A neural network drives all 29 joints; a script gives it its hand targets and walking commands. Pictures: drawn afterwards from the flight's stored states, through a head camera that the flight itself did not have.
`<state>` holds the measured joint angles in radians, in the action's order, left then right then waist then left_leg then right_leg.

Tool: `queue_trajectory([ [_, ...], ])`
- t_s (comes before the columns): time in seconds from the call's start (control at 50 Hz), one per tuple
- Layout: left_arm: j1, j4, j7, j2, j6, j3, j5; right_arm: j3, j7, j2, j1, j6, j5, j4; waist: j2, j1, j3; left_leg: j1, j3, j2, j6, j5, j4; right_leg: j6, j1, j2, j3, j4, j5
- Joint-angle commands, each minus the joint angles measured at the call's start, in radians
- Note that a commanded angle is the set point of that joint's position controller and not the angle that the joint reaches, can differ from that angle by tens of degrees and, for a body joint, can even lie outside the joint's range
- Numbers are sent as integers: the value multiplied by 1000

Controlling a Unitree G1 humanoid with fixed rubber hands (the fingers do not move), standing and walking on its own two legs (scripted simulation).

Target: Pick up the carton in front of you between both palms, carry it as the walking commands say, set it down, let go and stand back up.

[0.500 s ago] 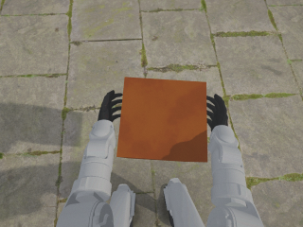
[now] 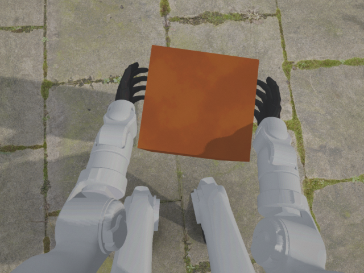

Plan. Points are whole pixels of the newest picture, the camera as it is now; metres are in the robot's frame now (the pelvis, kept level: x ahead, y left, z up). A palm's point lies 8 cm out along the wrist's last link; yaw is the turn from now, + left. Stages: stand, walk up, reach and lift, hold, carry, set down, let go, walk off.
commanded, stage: set down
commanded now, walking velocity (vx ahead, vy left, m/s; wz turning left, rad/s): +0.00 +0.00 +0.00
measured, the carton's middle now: (193, 115) +0.46 -0.07 -0.18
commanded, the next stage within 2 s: none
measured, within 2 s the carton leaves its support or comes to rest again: rests again in 1.52 s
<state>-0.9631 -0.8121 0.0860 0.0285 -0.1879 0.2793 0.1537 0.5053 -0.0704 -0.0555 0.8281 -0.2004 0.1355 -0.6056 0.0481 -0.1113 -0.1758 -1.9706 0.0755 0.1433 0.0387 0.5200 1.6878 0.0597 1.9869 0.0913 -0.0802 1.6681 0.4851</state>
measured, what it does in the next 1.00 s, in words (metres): lowers itself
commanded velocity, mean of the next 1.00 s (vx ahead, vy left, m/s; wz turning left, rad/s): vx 0.00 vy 0.00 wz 0.00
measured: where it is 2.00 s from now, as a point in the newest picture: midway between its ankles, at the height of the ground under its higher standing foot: (176, 233)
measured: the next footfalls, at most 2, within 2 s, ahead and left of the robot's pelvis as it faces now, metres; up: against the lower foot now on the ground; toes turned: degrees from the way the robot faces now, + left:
none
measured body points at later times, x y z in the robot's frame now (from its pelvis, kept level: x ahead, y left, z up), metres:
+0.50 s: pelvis -0.02 +0.01 -0.11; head +0.32 -0.01 +0.19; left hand +0.53 +0.05 -0.26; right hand +0.44 -0.24 -0.26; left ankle +0.09 +0.12 -0.48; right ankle +0.10 -0.13 -0.48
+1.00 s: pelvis -0.02 +0.01 -0.13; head +0.32 -0.01 +0.16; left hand +0.53 +0.06 -0.30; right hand +0.44 -0.24 -0.29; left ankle +0.09 +0.12 -0.48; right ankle +0.10 -0.13 -0.48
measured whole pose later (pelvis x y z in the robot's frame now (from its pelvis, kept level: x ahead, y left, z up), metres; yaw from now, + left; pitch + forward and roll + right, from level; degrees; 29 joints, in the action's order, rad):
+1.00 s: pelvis -0.02 +0.01 -0.13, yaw -2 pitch +42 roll -3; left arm -1.38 -1.16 0.11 0.21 -0.15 0.11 0.06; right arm 0.53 -0.09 0.06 1.12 -0.16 0.09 -0.83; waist 0.05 -0.14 0.14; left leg -2.29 0.05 0.17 0.04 0.57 2.14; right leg 0.09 2.29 0.09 -0.05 2.09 0.54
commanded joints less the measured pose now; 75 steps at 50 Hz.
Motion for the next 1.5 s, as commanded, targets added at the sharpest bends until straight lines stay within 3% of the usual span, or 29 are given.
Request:
queue_trajectory([
  [0.0, -564, 27, -152, -880, 36, -417, -75, -528, 192, -808, 599, 1, -80, -20, 37, -52, -960, 430, -103, 66, -16, -173, -115, 21, -573, 60, 139, -97, -282],
  [0.44, -841, -147, -121, -711, 42, -384, -124, -399, 206, -616, 874, 23, -108, -74, 89, -112, -910, 259, -113, 51, -23, -163, 165, 25, -318, 31, 189, 185, -270],
  [0.54, -927, -74, -122, -748, 47, -452, -175, -453, 210, -628, 977, 31, -163, 1, 93, -129, -981, 268, -114, 47, -24, -191, 217, 22, -325, 26, 200, 231, -302],
  [0.62, -886, -91, -137, -763, 48, -453, -186, -482, 224, -646, 945, 26, -176, -28, 78, -115, -892, 231, -113, 46, -25, -246, 246, 24, -321, 31, 193, 255, -368],
  [0.76, -831, -193, -155, -714, 62, -385, -147, -414, 234, -615, 890, 35, -133, -129, 76, -104, -749, 126, -107, 43, -39, -200, 257, 17, -240, 29, 178, 269, -325],
  [1.24, -873, -287, -177, -547, 125, -364, -181, -332, 206, -447, 903, 109, -115, -235, 74, -120, -533, 11, -67, 31, -57, -189, 306, -14, -137, 12, 157, 332, -303],
  [1.48, -826, -381, -177, -380, 122, -291, -124, -222, 198, -318, 842, 109, -60, -342, 68, -93, -371, -48, -46, 19, -70, -89, 294, -30, -42, 4, 141, 336, -176],
])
